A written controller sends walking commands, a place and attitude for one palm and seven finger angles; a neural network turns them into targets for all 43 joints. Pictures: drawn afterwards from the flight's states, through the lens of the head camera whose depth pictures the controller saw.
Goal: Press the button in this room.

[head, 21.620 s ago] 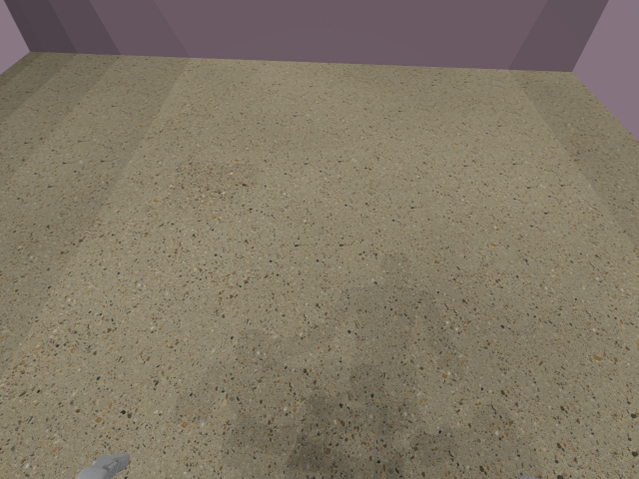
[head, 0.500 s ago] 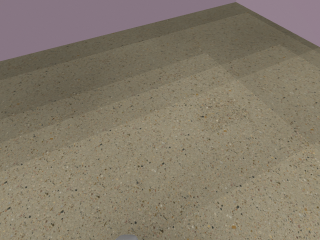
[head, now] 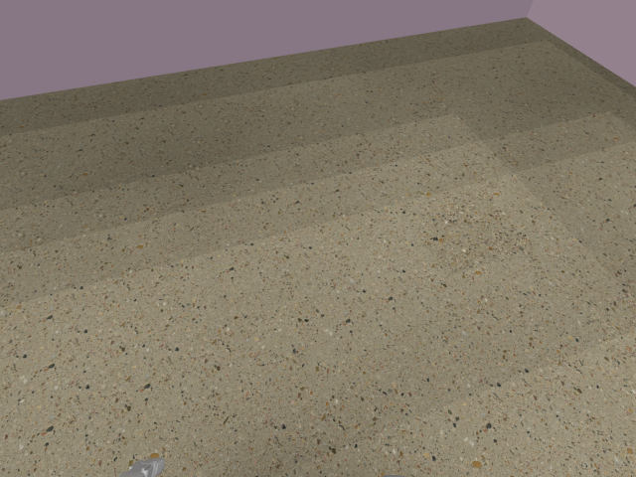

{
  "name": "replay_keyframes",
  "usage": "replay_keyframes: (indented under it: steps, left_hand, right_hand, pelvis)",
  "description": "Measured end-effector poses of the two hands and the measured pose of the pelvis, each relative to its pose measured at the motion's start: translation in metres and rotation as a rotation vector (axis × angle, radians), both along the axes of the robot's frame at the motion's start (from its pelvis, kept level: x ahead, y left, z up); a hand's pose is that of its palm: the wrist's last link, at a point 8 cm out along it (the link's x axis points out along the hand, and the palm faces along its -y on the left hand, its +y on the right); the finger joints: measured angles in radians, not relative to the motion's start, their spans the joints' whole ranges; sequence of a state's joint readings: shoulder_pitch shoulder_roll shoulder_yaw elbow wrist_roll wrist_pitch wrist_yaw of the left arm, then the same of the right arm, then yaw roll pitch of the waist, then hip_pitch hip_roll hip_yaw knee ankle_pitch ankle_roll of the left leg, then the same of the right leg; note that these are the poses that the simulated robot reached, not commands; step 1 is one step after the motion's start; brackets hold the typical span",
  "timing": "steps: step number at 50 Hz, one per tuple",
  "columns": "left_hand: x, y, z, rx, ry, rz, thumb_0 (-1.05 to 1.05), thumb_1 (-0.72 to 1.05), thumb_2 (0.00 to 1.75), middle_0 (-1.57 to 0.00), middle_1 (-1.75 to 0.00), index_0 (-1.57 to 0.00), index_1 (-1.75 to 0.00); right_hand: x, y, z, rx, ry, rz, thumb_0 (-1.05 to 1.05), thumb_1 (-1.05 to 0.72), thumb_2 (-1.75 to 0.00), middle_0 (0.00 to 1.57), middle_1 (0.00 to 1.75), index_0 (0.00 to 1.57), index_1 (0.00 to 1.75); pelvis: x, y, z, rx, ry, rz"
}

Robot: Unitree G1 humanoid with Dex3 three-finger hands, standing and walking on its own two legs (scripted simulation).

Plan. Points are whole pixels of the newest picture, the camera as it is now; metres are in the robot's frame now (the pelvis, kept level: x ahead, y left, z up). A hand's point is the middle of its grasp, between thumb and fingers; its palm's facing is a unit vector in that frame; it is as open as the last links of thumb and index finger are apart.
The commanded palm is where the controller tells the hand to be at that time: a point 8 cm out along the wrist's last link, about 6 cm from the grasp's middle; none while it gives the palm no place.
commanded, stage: turn or walk to find it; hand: left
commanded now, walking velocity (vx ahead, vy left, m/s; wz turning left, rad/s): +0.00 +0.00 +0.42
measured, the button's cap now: out of the picture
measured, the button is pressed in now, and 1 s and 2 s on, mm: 0 0 0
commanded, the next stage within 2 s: none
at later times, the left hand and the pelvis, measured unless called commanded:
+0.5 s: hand out of the picture -0.04 +0.16 -0.16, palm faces +0.27 -0.92 -0.28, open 7.3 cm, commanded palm none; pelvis -0.03 -0.05 +0.00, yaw +15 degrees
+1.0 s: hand out of the picture -0.06 +0.20 -0.16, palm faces +0.43 -0.87 -0.25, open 7.4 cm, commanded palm none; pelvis -0.05 -0.03 +0.00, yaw +26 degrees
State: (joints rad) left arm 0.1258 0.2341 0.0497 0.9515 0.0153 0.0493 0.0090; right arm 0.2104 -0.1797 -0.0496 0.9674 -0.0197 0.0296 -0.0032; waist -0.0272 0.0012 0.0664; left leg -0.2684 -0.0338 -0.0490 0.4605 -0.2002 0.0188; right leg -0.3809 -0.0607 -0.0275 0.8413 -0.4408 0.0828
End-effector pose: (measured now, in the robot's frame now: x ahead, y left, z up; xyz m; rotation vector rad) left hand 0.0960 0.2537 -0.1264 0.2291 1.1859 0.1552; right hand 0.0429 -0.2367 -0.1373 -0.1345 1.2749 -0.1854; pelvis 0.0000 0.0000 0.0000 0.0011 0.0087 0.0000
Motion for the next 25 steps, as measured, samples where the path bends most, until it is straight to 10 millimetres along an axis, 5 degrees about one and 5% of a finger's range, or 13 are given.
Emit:
replay_keyframes:
  steps: [5, 10, 18, 25]
  left_hand:
    - [0.005, -0.029, 0.007, 0.028, -0.078, 0.004, 0.00, 0.91, 0.90, -0.20, -0.30, -0.20, -0.30]
    - [-0.023, -0.050, 0.020, 0.037, -0.081, 0.062, 0.00, 0.91, 0.90, -0.20, -0.30, -0.20, -0.30]
    - [-0.082, -0.063, 0.017, 0.026, -0.013, 0.192, 0.00, 0.91, 0.90, -0.21, -0.30, -0.20, -0.30]
    - [-0.151, -0.053, 0.004, 0.008, 0.087, 0.310, 0.00, 0.91, 0.90, -0.21, -0.30, -0.20, -0.30]
  right_hand:
    - [-0.028, -0.027, -0.024, 0.035, 0.078, -0.001, 0.00, -0.91, -0.90, 0.21, 0.30, 0.20, 0.30]
    - [-0.030, -0.048, -0.025, 0.045, 0.122, 0.041, 0.01, -0.91, -0.90, 0.20, 0.30, 0.20, 0.30]
    - [-0.007, -0.064, -0.018, 0.025, 0.122, 0.141, 0.01, -0.91, -0.90, 0.20, 0.30, 0.20, 0.30]
    - [0.042, -0.044, -0.011, -0.007, 0.059, 0.272, 0.01, -0.91, -0.90, 0.20, 0.30, 0.20, 0.30]
  pelvis:
    - [-0.009, -0.025, -0.010, 0.016, 0.001, 0.049]
    - [-0.013, -0.041, -0.002, 0.041, -0.016, 0.109]
    - [-0.017, -0.053, 0.003, 0.056, -0.019, 0.192]
    - [-0.026, -0.045, 0.000, 0.045, -0.013, 0.258]
